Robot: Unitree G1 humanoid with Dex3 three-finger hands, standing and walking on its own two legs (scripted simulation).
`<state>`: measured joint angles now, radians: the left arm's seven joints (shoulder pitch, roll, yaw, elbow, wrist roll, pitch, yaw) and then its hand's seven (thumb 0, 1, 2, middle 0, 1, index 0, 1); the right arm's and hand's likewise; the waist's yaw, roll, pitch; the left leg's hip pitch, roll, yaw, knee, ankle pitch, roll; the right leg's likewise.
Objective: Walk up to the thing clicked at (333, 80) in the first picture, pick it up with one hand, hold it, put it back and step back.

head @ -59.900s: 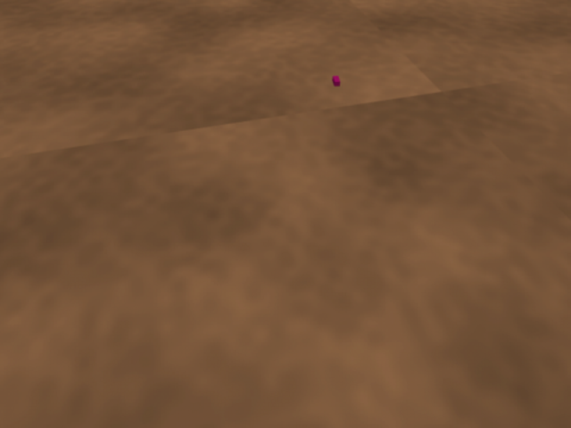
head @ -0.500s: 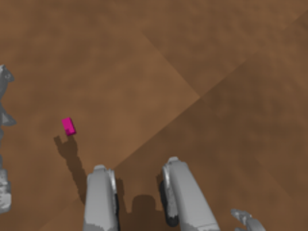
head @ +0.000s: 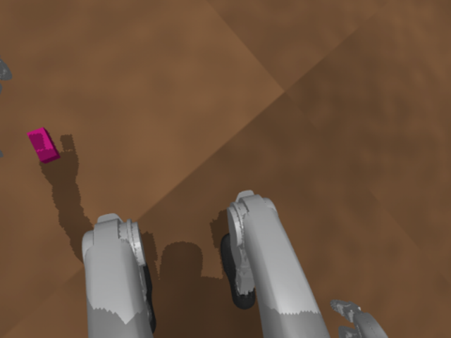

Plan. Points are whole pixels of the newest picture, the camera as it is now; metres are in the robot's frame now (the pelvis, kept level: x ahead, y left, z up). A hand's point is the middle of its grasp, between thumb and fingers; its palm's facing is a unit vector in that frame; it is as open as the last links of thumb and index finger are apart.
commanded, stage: withdraw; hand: left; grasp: from above
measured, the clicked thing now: (44, 145) +0.51 +0.33 -0.41
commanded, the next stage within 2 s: none
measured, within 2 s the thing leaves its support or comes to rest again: neither
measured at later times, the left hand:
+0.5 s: hand out of the picture +0.49 +0.33 -0.17, palm faces -0.42 -0.05 -0.90, open 14.2 cm
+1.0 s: hand out of the picture +0.47 +0.32 -0.16, palm faces -0.47 -0.05 -0.88, open 14.2 cm
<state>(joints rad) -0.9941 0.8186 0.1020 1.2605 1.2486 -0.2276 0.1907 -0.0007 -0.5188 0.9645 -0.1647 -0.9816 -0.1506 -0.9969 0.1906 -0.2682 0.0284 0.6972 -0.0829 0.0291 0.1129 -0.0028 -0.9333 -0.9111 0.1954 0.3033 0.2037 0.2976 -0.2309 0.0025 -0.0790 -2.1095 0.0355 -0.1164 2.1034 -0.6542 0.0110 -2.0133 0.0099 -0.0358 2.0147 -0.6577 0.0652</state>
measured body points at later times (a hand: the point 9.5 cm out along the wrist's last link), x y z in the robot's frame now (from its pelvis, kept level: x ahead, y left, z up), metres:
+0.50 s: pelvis +0.00 +0.00 -0.05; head +0.24 +0.06 +0.32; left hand +0.51 +0.33 -0.12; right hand +0.03 -0.27 -0.15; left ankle +0.08 +0.12 -0.39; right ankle +0.10 -0.15 -0.39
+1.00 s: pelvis -0.01 +0.00 -0.04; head +0.22 +0.07 +0.34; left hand +0.49 +0.32 -0.11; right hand +0.07 -0.29 -0.13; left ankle +0.08 +0.12 -0.39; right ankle +0.10 -0.15 -0.39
